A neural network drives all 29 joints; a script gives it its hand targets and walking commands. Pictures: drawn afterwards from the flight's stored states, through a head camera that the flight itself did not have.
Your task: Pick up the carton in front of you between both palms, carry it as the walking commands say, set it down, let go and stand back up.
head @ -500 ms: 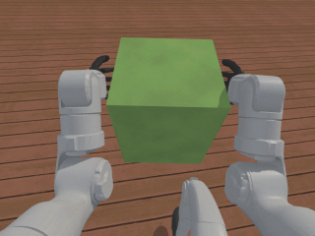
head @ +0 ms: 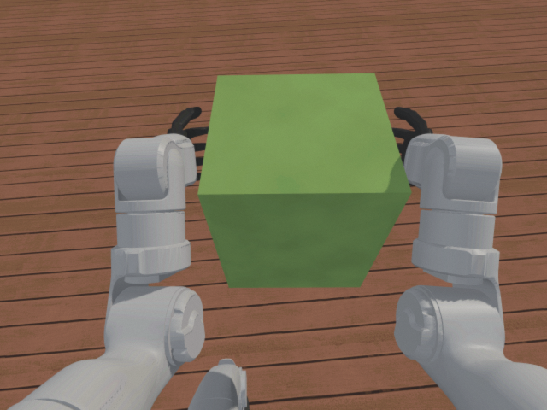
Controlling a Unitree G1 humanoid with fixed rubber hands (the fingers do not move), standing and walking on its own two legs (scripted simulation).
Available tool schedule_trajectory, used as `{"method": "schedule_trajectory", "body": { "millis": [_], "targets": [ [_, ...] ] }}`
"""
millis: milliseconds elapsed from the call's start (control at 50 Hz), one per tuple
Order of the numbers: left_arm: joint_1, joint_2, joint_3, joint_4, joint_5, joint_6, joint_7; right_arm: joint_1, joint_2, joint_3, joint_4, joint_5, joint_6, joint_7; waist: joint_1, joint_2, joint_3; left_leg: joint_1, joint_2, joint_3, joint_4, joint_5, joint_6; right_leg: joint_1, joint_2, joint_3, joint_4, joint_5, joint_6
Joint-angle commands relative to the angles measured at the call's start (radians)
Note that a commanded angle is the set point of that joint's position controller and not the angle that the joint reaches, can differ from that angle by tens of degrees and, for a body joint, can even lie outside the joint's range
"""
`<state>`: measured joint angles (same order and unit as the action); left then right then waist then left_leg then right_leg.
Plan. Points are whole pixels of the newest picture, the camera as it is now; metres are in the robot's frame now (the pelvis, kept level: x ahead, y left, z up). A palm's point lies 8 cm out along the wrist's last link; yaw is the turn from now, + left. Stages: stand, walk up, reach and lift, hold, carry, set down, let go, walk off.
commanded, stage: carry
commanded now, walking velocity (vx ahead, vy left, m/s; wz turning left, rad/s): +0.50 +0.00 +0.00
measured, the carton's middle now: (294, 190) +0.38 +0.00 +0.11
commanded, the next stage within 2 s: none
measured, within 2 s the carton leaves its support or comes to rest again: neither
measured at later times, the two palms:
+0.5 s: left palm (203, 85) +0.64 +0.18 +0.13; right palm (358, 88) +0.63 -0.12 +0.13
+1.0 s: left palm (223, 44) +0.87 +0.17 +0.11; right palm (347, 44) +0.87 -0.13 +0.11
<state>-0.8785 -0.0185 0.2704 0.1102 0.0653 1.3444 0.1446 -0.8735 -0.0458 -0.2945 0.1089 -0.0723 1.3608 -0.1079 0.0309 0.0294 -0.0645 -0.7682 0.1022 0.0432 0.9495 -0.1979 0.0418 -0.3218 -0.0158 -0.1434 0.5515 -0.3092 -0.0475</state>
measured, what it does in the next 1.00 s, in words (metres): walks ahead: left foot, then right foot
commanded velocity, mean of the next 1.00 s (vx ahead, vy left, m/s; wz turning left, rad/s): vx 0.50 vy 0.00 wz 0.00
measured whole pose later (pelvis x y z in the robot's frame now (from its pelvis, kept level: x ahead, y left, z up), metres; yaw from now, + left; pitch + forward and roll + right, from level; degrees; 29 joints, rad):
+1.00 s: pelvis +0.60 +0.02 +0.00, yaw +0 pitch +3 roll +0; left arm -0.18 -0.14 0.11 -0.32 0.10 1.21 0.08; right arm -0.17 0.13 -0.12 -0.35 -0.11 1.23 -0.10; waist 0.02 0.00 -0.15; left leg -0.55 0.07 0.17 0.50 -0.04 0.00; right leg 0.05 -0.05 -0.16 0.26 -0.37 0.03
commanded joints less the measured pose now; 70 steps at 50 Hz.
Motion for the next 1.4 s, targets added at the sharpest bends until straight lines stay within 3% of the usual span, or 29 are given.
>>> {"method": "schedule_trajectory", "body": {
  "millis": [0, 40, 80, 100, 120, 140, 160, 200, 260, 360, 500, 540, 560, 580, 600, 620, 680, 740, 840, 940, 1000, 1020, 1040, 1060, 1080, 1120, 1140, 1220, 1380],
  "targets": [
    [-0.669, -0.976, -0.543, 0.03, -0.394, 0.005, -0.244, -0.726, 1.06, 0.589, 0.051, 0.423, 0.0, 0.206, 0.033, -0.193, -0.352, 0.079, -0.044, 0.078, -0.228, 0.048, -0.008, 0.308, -0.191, 0.172, -0.177, 0.283, -0.134],
    [-0.658, -0.976, -0.515, 0.074, -0.379, 0.0, -0.244, -0.712, 1.078, 0.56, 0.116, 0.429, -0.005, 0.218, 0.025, -0.198, -0.318, 0.171, -0.086, 0.122, -0.353, 0.047, 0.0, 0.311, -0.188, 0.144, -0.14, 0.353, -0.102],
    [-0.671, -0.986, -0.498, 0.101, -0.377, -0.01, -0.243, -0.695, 1.097, 0.527, 0.166, 0.429, -0.017, 0.227, -0.036, -0.168, -0.357, 0.428, -0.12, 0.163, -0.508, 0.12, 0.01, 0.258, -0.165, 0.071, 0.026, 0.516, -0.033],
    [-0.67, -0.993, -0.489, 0.119, -0.376, -0.013, -0.242, -0.675, 1.095, 0.502, 0.197, 0.429, -0.024, 0.23, -0.067, -0.101, -0.429, 0.655, -0.066, 0.097, -0.493, 0.082, 0.03, 0.143, -0.133, 0.024, 0.184, 0.441, 0.012],
    [-0.657, -0.998, -0.48, 0.144, -0.377, -0.015, -0.243, -0.663, 1.07, 0.475, 0.215, 0.422, -0.031, 0.23, -0.075, 0.091, -0.473, 0.84, 0.178, -0.29, -0.521, 0.068, 0.085, -0.09, -0.062, 0.002, 0.438, 0.146, 0.059],
    [-0.694, -1.026, -0.474, 0.156, -0.385, -0.017, -0.243, -0.673, 1.066, 0.453, 0.22, 0.41, -0.044, 0.227, -0.083, 0.326, -0.451, 1.013, 0.287, -0.597, -0.591, 0.139, 0.193, -0.419, 0.063, 0.062, 0.619, -0.196, 0.073],
    [-0.723, -1.05, -0.487, 0.155, -0.385, -0.023, -0.24, -0.679, 1.083, 0.449, 0.196, 0.414, -0.053, 0.228, -0.084, 0.251, -0.449, 1.014, 0.29, -0.59, -0.584, 0.095, 0.208, -0.495, 0.011, 0.143, 0.727, -0.223, 0.038],
    [-0.715, -1.109, -0.49, 0.146, -0.406, -0.037, -0.238, -0.731, 1.127, 0.468, 0.112, 0.434, -0.071, 0.233, -0.078, 0.067, -0.409, 0.895, 0.244, -0.438, -0.589, 0.081, 0.162, -0.505, -0.05, 0.165, 0.72, -0.112, 0.019],
    [-0.715, -1.175, -0.525, 0.076, -0.439, -0.061, -0.23, -0.784, 1.18, 0.515, -0.012, 0.458, -0.097, 0.23, -0.059, 0.097, -0.41, 0.818, 0.195, -0.262, -0.662, 0.085, 0.124, -0.431, -0.081, 0.146, 0.593, 0.03, 0.049],
    [-0.651, -1.196, -0.609, -0.031, -0.451, -0.095, -0.21, -0.684, 1.178, 0.587, -0.099, 0.451, -0.118, 0.215, -0.061, 0.093, -0.424, 0.907, 0.164, -0.129, -0.703, 0.199, 0.142, -0.42, -0.09, 0.094, 0.308, 0.111, 0.086],
    [-0.459, -1.177, -0.683, -0.073, -0.42, -0.111, -0.235, -0.464, 1.144, 0.659, -0.133, 0.386, -0.134, 0.215, -0.054, 0.145, -0.379, 1.003, 0.109, 0.028, -0.606, 0.561, 0.057, -0.24, -0.011, -0.014, -0.087, 0.282, 0.051],
    [-0.389, -1.174, -0.692, -0.079, -0.404, -0.111, -0.25, -0.384, 1.145, 0.677, -0.139, 0.367, -0.133, 0.221, -0.043, 0.133, -0.411, 0.952, 0.088, 0.087, -0.454, 0.672, 0.016, -0.015, 0.017, -0.07, -0.224, 0.322, 0.031],
    [-0.333, -1.173, -0.693, -0.075, -0.39, -0.112, -0.258, -0.334, 1.145, 0.691, -0.141, 0.362, -0.131, 0.227, -0.033, 0.085, -0.464, 0.819, 0.068, 0.115, -0.327, 0.617, -0.017, 0.217, -0.009, -0.059, -0.216, 0.334, 0.011],
    [-0.252, -1.163, -0.687, -0.068, -0.371, -0.114, -0.265, -0.315, 1.141, 0.71, -0.154, 0.364, -0.129, 0.235, -0.004, -0.013, -0.538, 0.608, 0.061, 0.107, -0.133, 0.303, -0.043, 0.464, -0.184, 0.14, -0.169, 0.34, -0.022],
    [-0.22, -1.125, -0.675, -0.063, -0.335, -0.124, -0.266, -0.302, 1.2, 0.738, -0.166, 0.381, -0.121, 0.244, 0.0, -0.294, -0.608, 0.233, -0.054, 0.089, 0.103, -0.023, -0.073, 0.771, -0.394, 0.497, -0.146, 0.396, -0.163],
    [-0.163, -1.136, -0.684, -0.081, -0.327, -0.131, -0.268, -0.281, 1.197, 0.752, -0.194, 0.385, -0.125, 0.254, 0.003, -0.345, -0.547, 0.024, -0.109, 0.032, 0.223, -0.306, -0.065, 0.796, -0.402, 0.592, -0.197, 0.452, -0.196],
    [-0.166, -1.165, -0.741, -0.288, -0.337, -0.153, -0.274, -0.24, 1.251, 0.813, -0.287, 0.406, -0.154, 0.264, -0.008, -0.106, -0.44, 0.001, 0.0, -0.042, 0.171, -0.197, -0.045, 0.61, -0.344, 0.364, -0.232, 0.502, -0.113],
    [-0.063, -1.143, -0.802, -0.423, -0.341, -0.167, -0.28, -0.111, 1.241, 0.874, -0.387, 0.402, -0.179, 0.253, -0.012, -0.171, -0.422, 0.09, -0.009, 0.01, 0.007, -0.115, -0.071, 0.521, -0.281, 0.214, -0.293, 0.448, -0.087],
    [0.199, -1.087, -0.835, -0.464, -0.345, -0.158, -0.314, 0.11, 1.123, 0.912, -0.525, 0.344, -0.175, 0.236, -0.013, -0.186, -0.323, 0.117, -0.016, 0.085, -0.255, 0.048, -0.077, 0.47, -0.236, 0.103, -0.339, 0.461, -0.083],
    [0.282, -0.997, -0.84, -0.455, -0.34, -0.119, -0.321, 0.237, 1.058, 0.893, -0.484, 0.345, -0.129, 0.264, -0.009, -0.195, -0.198, 0.241, -0.042, 0.138, -0.45, 0.195, -0.038, 0.409, -0.224, 0.037, -0.327, 0.505, -0.033],
    [0.253, -0.958, -0.846, -0.447, -0.346, -0.102, -0.321, 0.25, 1.024, 0.868, -0.441, 0.342, -0.112, 0.272, -0.033, -0.151, -0.21, 0.519, -0.103, 0.215, -0.516, 0.111, -0.018, 0.296, -0.184, -0.042, -0.102, 0.553, 0.008],
    [0.247, -0.944, -0.844, -0.441, -0.345, -0.095, -0.32, 0.263, 1.012, 0.853, -0.417, 0.338, -0.107, 0.274, -0.048, -0.096, -0.26, 0.721, -0.077, 0.181, -0.49, 0.022, -0.014, 0.166, -0.156, -0.065, 0.069, 0.465, 0.034],
    [0.233, -0.935, -0.846, -0.443, -0.347, -0.086, -0.319, 0.272, 0.991, 0.836, -0.395, 0.328, -0.106, 0.275, -0.058, 0.106, -0.303, 0.867, 0.164, -0.204, -0.593, -0.176, 0.047, -0.05, -0.086, -0.061, 0.336, 0.224, 0.078],
    [0.198, -0.952, -0.859, -0.45, -0.354, -0.08, -0.316, 0.257, 1.005, 0.829, -0.367, 0.326, -0.112, 0.279, -0.054, 0.315, -0.337, 1.024, 0.342, -0.567, -0.715, -0.183, 0.167, -0.324, 0.032, 0.004, 0.58, -0.163, 0.1],
    [0.187, -0.973, -0.869, -0.435, -0.359, -0.085, -0.318, 0.266, 1.034, 0.831, -0.369, 0.341, -0.118, 0.28, -0.053, 0.251, -0.326, 0.968, 0.339, -0.557, -0.736, -0.102, 0.172, -0.375, -0.024, 0.119, 0.695, -0.173, 0.067],
    [0.161, -1.041, -0.88, -0.439, -0.378, -0.107, -0.324, 0.22, 1.103, 0.851, -0.4, 0.358, -0.137, 0.285, -0.05, 0.07, -0.32, 0.844, 0.276, -0.362, -0.715, -0.027, 0.125, -0.361, -0.103, 0.15, 0.69, -0.079, 0.032],
    [0.168, -1.064, -0.886, -0.44, -0.378, -0.119, -0.325, 0.201, 1.131, 0.862, -0.418, 0.366, -0.147, 0.288, -0.043, 0.025, -0.304, 0.767, 0.257, -0.285, -0.741, -0.043, 0.099, -0.33, -0.132, 0.158, 0.628, -0.021, 0.028],
    [0.211, -1.087, -0.9, -0.444, -0.359, -0.155, -0.311, 0.203, 1.133, 0.893, -0.447, 0.388, -0.171, 0.294, -0.035, 0.078, -0.29, 0.689, 0.207, -0.114, -0.827, -0.125, 0.093, -0.303, -0.133, 0.098, 0.436, 0.1, 0.056],
    [0.291, -1.011, -0.878, -0.47, -0.335, -0.137, -0.293, 0.271, 1.037, 0.883, -0.486, 0.378, -0.15, 0.289, -0.049, 0.074, -0.177, 0.814, 0.152, 0.025, -0.833, 0.12, 0.084, -0.358, -0.098, 0.003, 0.07, 0.306, 0.073]
  ]
}}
